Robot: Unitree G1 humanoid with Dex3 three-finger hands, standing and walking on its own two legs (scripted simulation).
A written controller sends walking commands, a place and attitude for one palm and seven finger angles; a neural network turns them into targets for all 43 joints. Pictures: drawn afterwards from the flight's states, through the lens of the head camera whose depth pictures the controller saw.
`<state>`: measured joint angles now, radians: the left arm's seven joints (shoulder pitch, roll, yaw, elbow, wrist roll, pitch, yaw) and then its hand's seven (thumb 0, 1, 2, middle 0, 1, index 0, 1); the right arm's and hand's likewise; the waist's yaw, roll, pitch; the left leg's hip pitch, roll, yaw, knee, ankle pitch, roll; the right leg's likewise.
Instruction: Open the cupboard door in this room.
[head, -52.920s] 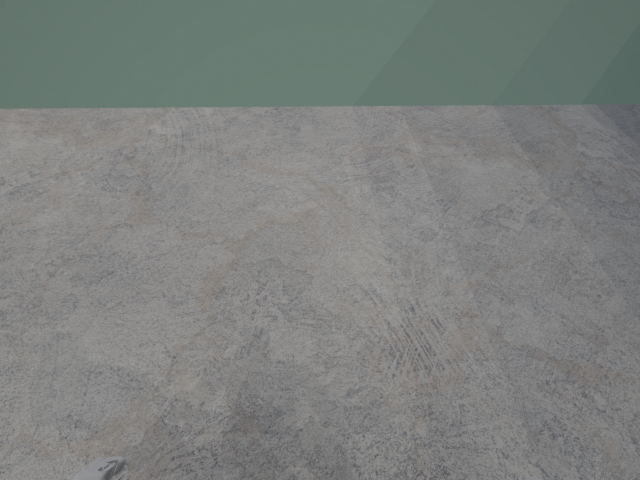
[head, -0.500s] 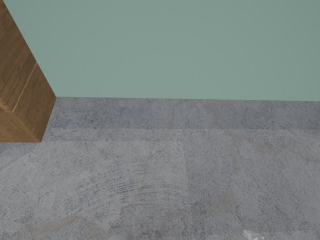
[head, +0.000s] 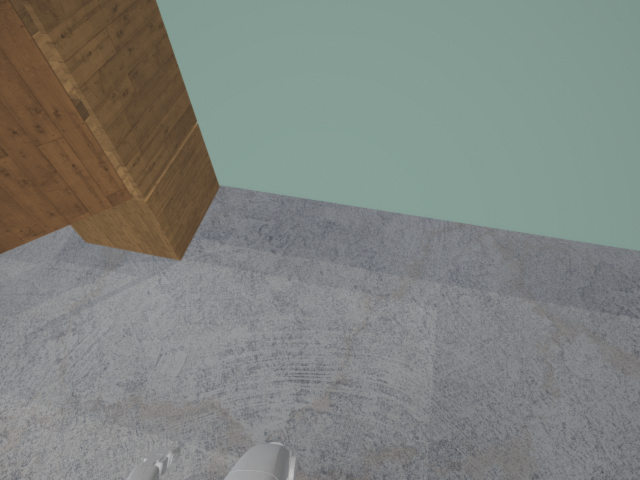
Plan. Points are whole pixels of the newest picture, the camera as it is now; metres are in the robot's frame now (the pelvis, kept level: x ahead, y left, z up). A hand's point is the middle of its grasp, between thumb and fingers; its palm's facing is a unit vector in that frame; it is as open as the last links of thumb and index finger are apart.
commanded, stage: turn to face it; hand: left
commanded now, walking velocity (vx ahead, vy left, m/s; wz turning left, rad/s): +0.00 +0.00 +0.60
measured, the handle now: out of the picture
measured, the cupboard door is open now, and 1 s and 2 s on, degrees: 46 46 46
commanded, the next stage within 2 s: take the last steps up to it in 0.78 s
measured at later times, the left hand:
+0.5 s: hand out of the picture +0.02 +0.26 -0.17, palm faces +0.30 -0.92 -0.25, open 7.4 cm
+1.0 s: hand out of the picture -0.06 +0.20 -0.18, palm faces +0.51 -0.84 -0.20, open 7.3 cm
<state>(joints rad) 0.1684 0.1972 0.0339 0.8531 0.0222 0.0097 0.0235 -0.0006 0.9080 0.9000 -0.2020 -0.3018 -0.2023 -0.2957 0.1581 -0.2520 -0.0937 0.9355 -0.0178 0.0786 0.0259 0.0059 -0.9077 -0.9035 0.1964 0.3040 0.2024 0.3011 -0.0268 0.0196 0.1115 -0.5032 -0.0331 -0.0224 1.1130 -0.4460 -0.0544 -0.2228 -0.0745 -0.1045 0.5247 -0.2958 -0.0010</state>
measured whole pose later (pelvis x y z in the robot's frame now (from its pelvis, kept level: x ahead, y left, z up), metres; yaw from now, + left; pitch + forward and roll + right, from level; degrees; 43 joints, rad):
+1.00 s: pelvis +0.01 +0.02 -0.01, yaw +29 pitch +0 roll +0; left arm 0.27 0.20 0.05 0.96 0.02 0.01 0.01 0.00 0.91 0.90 -0.20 -0.30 -0.21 -0.30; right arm 0.15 -0.21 -0.06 0.98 -0.02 0.03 0.02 0.00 -0.91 -0.90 0.19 0.30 0.20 0.30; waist 0.02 -0.04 0.08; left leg -0.25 0.00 0.04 0.54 -0.30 -0.01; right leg -0.23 -0.12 -0.16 0.60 -0.36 0.03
